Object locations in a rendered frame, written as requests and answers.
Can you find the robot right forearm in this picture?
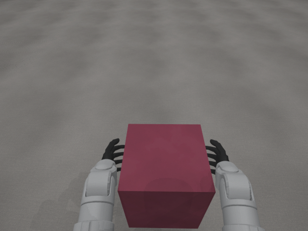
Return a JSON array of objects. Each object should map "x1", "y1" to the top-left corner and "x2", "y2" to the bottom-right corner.
[{"x1": 215, "y1": 161, "x2": 265, "y2": 231}]

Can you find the right robot hand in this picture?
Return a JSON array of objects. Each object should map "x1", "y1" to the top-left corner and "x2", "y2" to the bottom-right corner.
[{"x1": 205, "y1": 139, "x2": 229, "y2": 174}]

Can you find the robot left forearm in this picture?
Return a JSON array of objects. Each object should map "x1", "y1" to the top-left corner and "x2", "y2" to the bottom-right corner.
[{"x1": 73, "y1": 159, "x2": 117, "y2": 231}]

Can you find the left robot hand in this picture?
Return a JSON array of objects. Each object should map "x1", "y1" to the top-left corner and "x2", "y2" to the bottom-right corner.
[{"x1": 102, "y1": 138, "x2": 125, "y2": 172}]

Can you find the carton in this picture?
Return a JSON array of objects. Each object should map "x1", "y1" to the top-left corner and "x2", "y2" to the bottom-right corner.
[{"x1": 117, "y1": 124, "x2": 216, "y2": 229}]

